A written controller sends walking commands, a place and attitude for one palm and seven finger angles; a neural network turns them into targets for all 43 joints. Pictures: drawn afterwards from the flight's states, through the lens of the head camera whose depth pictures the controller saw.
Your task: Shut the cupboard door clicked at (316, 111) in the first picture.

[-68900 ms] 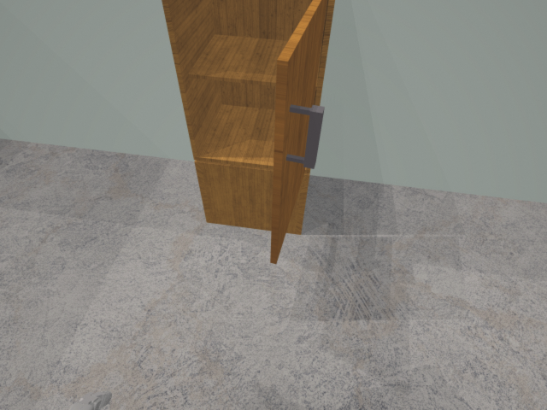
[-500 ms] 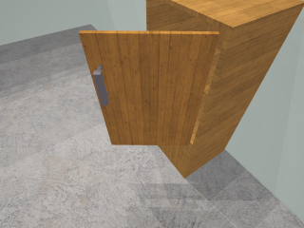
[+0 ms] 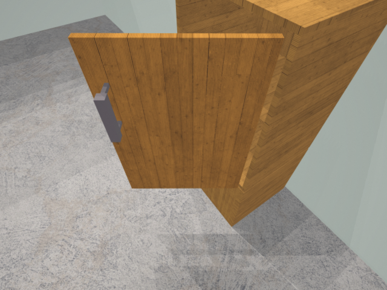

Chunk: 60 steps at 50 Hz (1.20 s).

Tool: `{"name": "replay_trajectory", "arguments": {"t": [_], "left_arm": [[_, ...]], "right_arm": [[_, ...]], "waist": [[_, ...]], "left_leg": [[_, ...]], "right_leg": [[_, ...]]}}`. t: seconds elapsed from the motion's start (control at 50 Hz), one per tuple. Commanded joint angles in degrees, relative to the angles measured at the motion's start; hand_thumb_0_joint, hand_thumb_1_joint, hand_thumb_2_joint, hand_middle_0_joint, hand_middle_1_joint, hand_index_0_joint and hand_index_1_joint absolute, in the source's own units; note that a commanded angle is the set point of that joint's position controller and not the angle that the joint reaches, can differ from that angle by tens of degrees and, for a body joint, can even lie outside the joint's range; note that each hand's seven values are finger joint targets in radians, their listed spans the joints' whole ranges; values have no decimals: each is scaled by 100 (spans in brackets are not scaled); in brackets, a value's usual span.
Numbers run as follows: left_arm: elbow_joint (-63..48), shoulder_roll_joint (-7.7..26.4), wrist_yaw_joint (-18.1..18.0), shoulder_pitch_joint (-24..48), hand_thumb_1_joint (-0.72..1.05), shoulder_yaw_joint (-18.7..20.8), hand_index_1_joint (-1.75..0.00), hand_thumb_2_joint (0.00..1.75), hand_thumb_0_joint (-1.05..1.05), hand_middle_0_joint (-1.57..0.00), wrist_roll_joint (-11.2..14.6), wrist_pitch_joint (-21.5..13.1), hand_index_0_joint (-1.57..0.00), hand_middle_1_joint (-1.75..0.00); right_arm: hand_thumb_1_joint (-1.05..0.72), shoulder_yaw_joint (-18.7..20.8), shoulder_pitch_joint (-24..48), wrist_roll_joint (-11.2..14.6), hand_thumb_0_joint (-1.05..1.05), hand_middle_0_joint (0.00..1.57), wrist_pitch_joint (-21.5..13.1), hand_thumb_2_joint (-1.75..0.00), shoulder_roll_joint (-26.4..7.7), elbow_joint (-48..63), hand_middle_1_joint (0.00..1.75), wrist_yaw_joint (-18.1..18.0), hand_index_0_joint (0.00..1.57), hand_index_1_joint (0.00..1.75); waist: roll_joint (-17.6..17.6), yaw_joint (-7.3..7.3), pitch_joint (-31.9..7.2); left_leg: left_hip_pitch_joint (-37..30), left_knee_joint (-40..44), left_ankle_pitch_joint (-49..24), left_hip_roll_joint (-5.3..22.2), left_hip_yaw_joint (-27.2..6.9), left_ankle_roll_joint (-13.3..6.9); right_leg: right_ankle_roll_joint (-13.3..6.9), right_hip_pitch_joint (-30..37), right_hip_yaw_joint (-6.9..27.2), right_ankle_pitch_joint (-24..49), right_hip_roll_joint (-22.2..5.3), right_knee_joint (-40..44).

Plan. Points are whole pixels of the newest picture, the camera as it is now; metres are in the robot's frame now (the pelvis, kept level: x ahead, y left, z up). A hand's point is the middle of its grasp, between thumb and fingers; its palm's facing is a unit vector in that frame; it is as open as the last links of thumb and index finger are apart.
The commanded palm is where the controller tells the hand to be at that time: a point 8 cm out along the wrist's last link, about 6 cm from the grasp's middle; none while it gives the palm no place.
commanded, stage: come to a stop and stand still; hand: left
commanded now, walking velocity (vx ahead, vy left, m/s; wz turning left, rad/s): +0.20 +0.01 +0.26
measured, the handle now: (111, 113) +0.47 +0.22 +0.09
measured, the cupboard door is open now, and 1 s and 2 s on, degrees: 56 56 56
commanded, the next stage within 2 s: look again from close up in 1.24 s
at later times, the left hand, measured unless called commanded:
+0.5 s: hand out of the picture +0.10 +0.20 -0.16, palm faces +0.10 -0.97 -0.22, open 7.4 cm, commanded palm none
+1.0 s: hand out of the picture +0.10 +0.18 -0.15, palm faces +0.03 -0.97 -0.26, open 7.4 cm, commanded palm none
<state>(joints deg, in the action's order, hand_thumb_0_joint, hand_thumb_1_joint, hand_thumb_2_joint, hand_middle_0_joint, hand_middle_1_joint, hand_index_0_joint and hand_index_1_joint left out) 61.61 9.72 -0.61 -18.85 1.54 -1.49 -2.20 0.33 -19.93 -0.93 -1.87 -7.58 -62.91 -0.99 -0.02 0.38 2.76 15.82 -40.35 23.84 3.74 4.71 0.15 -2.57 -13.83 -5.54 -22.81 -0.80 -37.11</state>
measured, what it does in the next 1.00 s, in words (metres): steps on the spot: left foot, then right foot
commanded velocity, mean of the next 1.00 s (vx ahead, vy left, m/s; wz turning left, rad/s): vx -0.03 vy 0.02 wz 0.01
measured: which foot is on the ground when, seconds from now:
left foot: up 0.00-0.24, down 0.26-1.00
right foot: down 0.00-0.28, up 0.30-0.60, down 0.62-0.82, up 0.84-1.00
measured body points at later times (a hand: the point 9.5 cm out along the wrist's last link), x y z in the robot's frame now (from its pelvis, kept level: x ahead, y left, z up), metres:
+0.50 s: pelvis +0.06 +0.01 +0.01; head +0.10 +0.03 +0.46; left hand +0.10 +0.25 -0.15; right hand +0.17 -0.21 -0.13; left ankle +0.12 +0.12 -0.72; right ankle +0.02 -0.13 -0.64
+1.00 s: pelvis +0.02 -0.01 -0.01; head +0.00 -0.04 +0.44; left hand +0.10 +0.23 -0.13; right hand -0.02 -0.24 -0.18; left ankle +0.11 +0.10 -0.72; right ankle -0.01 -0.08 -0.71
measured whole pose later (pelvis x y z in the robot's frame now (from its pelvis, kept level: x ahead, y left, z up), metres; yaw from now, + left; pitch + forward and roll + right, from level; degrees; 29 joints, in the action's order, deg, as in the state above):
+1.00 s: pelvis +0.02 -0.01 -0.01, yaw +1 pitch -2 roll +2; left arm 50.5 9.6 -0.7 -15.3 0.8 -1.2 0.9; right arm 1.4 -24.7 -2.4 3.4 -11.5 -57.7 -0.1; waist 1.8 1.6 -1.3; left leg 24.8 -38.4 13.4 -1.6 3.5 -2.4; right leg -2.7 -17.9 -2.4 -29.7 1.4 -49.2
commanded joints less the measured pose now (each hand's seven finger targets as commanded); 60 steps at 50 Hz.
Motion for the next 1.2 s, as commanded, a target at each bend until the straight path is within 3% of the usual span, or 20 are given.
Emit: {"name": "replay_trajectory", "arguments": {"t": [0.0,0.2,0.26,0.34,0.52,0.54,0.58,0.6,0.64,0.68,0.7,0.76,0.8,0.82,0.88,0.94,1.0,1.04,1.08,1.18], "left_arm": [[276,808,-117,-1735,90,181,-30,90,0,-20,13,-181,-20,-30],[-48,591,-245,-572,90,74,-30,90,0,-20,35,-28,-20,-30],[-312,308,-299,-788,90,29,-30,90,0,-20,159,95,-20,-30],[-392,248,-328,-337,90,146,-30,90,0,-20,53,366,-20,-30],[-818,153,-151,-103,90,240,-30,90,0,-20,35,531,-20,-30],[-684,569,-215,-334,90,122,-30,90,0,-20,83,351,-20,-30],[-1171,1017,-148,-33,90,200,-30,90,0,-20,-41,185,-20,-30],[-1259,1241,-185,153,90,182,-30,90,0,-20,-69,83,-20,-30],[-1270,1491,-128,856,90,213,-30,90,0,-20,-162,118,-20,-30],[-1357,1403,-151,908,90,274,-30,90,0,-20,-74,53,-20,-30],[-1412,1214,-183,1163,90,252,-30,90,0,-20,-58,119,-20,-30],[-1521,1149,-173,1436,90,226,-30,90,0,-20,-142,335,-20,-30],[-1624,575,-167,1281,90,39,-30,90,0,-20,-13,398,-20,-30],[-1609,561,-179,942,90,31,-30,90,0,-20,15,384,-20,-30],[-1220,562,-39,-296,90,150,-30,90,0,-20,3,395,-20,-30],[-924,353,20,-792,90,63,-30,90,0,-20,76,309,-20,-30],[-1020,864,-152,-469,90,68,-30,90,0,-20,41,137,-20,-30],[-1190,733,-130,404,90,28,-30,90,0,-20,79,30,-20,-30],[-1007,475,-183,347,90,-27,-30,90,0,-20,91,-107,-20,-30],[-625,635,-121,-186,90,5,-30,90,0,-20,34,-35,-20,-30]], "right_arm": [[-90,168,750,2,0,20,-103,-90,-452,653,30,-1,20,30],[-90,53,-23,47,0,20,-22,-90,-240,270,30,2,20,30],[-90,306,-817,114,0,20,19,-90,-1283,307,30,-145,20,30],[-90,224,552,10,0,20,122,-90,-921,668,30,-226,20,30],[-90,457,1147,-116,0,20,245,-90,-1089,1113,30,-87,20,30],[-90,573,1477,15,0,20,123,-90,-1531,1149,30,-77,20,30],[-90,306,1500,-73,0,20,303,-90,-474,1690,30,186,20,30],[-90,307,1497,-84,0,20,317,-90,-602,1724,30,214,20,30],[-90,358,660,-84,0,20,286,-90,-614,1615,30,285,20,30],[-90,377,639,-14,0,20,379,-90,-814,1676,30,263,20,30],[-90,414,612,-24,0,20,357,-90,-1012,1718,30,239,20,30],[-90,373,-629,-110,0,20,362,-90,-950,1273,30,205,20,30],[-90,356,-1082,-217,0,20,304,-90,-1106,1160,30,161,20,30],[-90,282,-469,-148,0,20,284,-90,-1143,1270,30,96,20,30],[-90,279,1123,-120,0,20,195,-90,-1307,1684,30,94,20,30],[-90,299,570,-184,0,20,192,-90,-1172,1362,30,17,20,30],[-90,238,116,-48,0,20,258,-90,-660,1271,30,-11,20,30],[-90,236,-358,-63,0,20,294,-90,-610,964,30,89,20,30],[-90,229,-424,-22,0,20,270,-90,-661,817,30,63,20,30],[-90,153,41,38,0,20,206,-90,-367,728,30,49,20,30]], "waist": [[-1045,-606,10],[-856,189,-520],[1280,371,-1570],[877,-30,-217],[1102,-156,-574],[249,-381,-1276],[-1264,-363,-526],[-522,-231,-428],[325,459,-698],[-2525,154,-234],[-2702,246,306],[-529,750,505],[2589,790,901],[2360,352,973],[884,-686,273],[258,-511,18],[-1290,-151,580],[-322,290,9],[-1440,280,321],[-282,-30,73]], "left_leg": [[2587,-2395,811,-82,-338,-204],[-488,1140,-2376,-452,271,-115],[-2069,1375,-9094,2109,-1938,-1762],[-238,1792,-6491,1688,-1122,-1418],[277,2163,-2415,1230,-898,-1080],[-436,880,-3020,1240,-630,-584],[1346,-363,13,-354,-75,42],[1258,-1202,324,-247,-373,36],[-119,-1237,-222,-601,192,47],[738,-1145,-169,-361,-183,17],[585,-932,-76,-159,-335,-43],[-938,-62,164,-422,-34,-20],[696,2532,2515,385,-2282,-508],[1654,3225,2956,742,-3348,-859],[3312,3074,2072,827,-2630,-1045],[2187,2288,1313,386,-1634,-656],[2380,-596,-106,-515,-615,-57],[1297,-1098,-728,-396,-627,40],[1430,-948,-757,-277,-576,52],[544,273,-243,-368,-225,51]], "right_leg": [[-993,1817,2363,3743,-2223,1755],[-163,740,158,5282,-857,423],[321,-649,399,-1490,43,-2674],[335,-1042,850,-847,-159,-3282],[378,-559,382,-334,-117,-1760],[240,-499,851,-139,-508,53],[-371,-381,2688,-439,-1286,1624],[-712,-833,3072,-473,-1724,1977],[-496,-1368,1685,437,-1083,1236],[-415,-1232,2061,-1081,-977,1671],[-431,-1780,1999,-1660,-1139,1794],[-146,-3165,1234,-2607,-584,574],[168,-2531,70,-1881,714,-2335],[71,-2047,537,-1244,563,-3153],[19,64,393,-576,223,-3490],[-78,738,216,-693,276,-229],[-593,-84,3452,-446,-1885,2850],[-604,-407,2339,282,-1288,2671],[-301,-140,1952,1588,-1078,2492],[-798,292,1710,1887,-1056,2137]]}}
